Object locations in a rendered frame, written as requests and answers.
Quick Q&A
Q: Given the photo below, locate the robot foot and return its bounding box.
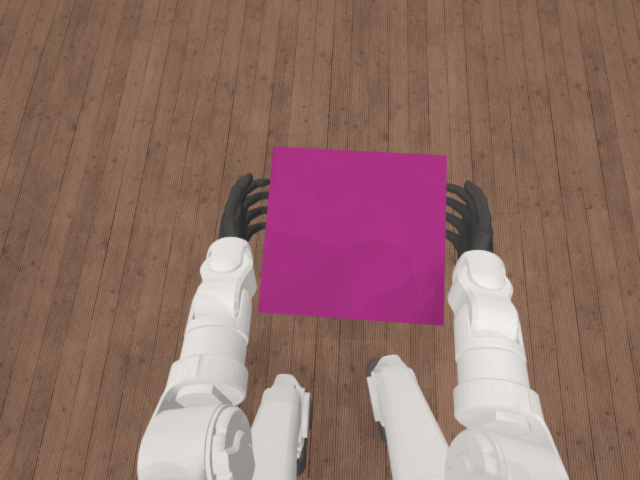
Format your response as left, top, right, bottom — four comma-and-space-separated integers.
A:
366, 358, 387, 444
296, 386, 312, 477

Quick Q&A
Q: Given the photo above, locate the carton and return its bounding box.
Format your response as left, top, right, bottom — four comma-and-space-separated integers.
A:
258, 146, 447, 326

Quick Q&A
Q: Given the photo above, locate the robot right upper arm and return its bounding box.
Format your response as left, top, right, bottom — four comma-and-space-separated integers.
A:
444, 427, 569, 480

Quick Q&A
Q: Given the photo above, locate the left robot forearm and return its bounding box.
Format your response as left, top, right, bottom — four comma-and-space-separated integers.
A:
137, 237, 257, 480

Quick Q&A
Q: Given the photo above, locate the robot right foot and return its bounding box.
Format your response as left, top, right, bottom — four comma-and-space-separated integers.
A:
366, 358, 387, 444

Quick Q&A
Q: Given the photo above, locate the right robot forearm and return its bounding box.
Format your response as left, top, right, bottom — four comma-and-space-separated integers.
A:
448, 250, 569, 478

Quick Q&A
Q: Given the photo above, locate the robot left hand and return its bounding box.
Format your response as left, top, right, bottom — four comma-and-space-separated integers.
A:
218, 173, 270, 242

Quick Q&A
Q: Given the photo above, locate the robot right hand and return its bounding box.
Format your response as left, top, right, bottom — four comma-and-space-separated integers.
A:
445, 180, 494, 260

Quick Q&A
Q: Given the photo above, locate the robot left upper arm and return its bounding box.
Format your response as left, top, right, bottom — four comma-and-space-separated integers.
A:
139, 403, 255, 480

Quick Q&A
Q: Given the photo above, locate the robot left foot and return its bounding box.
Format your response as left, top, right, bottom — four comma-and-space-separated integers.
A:
296, 386, 312, 477

